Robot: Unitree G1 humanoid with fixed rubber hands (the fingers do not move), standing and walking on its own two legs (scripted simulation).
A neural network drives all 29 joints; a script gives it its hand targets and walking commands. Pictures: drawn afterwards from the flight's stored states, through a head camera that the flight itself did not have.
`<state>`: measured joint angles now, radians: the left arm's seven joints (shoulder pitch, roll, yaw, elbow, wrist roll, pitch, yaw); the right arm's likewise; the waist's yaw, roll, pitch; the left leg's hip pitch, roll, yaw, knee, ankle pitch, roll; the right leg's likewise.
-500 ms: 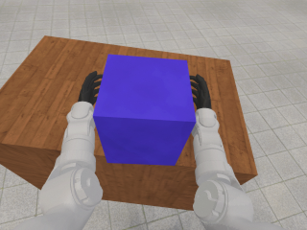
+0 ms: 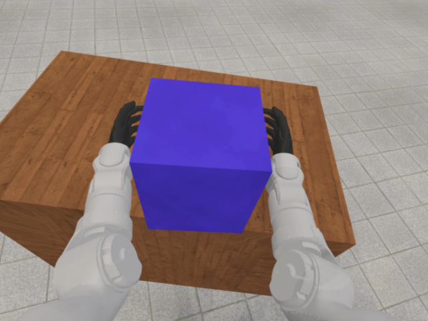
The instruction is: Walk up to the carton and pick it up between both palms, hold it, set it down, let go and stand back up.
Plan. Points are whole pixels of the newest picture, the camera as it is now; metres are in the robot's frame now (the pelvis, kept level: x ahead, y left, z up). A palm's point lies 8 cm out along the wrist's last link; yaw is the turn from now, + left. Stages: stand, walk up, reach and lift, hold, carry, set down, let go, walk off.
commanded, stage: reach and lift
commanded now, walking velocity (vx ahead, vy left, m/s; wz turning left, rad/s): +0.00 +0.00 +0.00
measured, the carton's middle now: (200, 162) +0.42 +0.05 +0.03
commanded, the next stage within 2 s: none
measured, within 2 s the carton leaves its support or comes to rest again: leaves its support in 0.78 s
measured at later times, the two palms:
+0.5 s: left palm (119, 145) +0.41 +0.21 +0.08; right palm (280, 152) +0.42 -0.10 +0.10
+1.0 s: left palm (111, 150) +0.38 +0.21 +0.10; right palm (286, 155) +0.39 -0.09 +0.12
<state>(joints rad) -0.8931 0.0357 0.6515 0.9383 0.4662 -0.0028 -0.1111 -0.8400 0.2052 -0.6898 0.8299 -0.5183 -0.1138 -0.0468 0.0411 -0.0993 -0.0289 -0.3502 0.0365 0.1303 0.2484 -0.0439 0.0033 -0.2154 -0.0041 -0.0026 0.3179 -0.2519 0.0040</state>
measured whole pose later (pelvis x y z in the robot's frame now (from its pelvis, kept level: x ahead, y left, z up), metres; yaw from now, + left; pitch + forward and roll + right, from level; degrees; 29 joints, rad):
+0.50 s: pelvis +0.00 +0.00 +0.00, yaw +0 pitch +8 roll +0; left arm -0.86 0.03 0.59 0.92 0.44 -0.01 -0.07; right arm -0.80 0.17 -0.62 0.88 -0.43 -0.16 -0.06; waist 0.05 -0.10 -0.03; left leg -0.34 0.04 0.13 0.26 -0.05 0.00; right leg -0.18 0.00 -0.01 0.28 -0.23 0.00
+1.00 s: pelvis -0.02 +0.01 +0.00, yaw +1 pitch +2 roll +0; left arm -0.81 0.04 0.46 0.88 0.37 0.13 -0.02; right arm -0.79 0.12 -0.50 0.94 -0.30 -0.08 -0.09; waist 0.03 -0.10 -0.04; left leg -0.24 0.04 0.11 0.25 -0.03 0.01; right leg -0.07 0.00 -0.02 0.26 -0.21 0.00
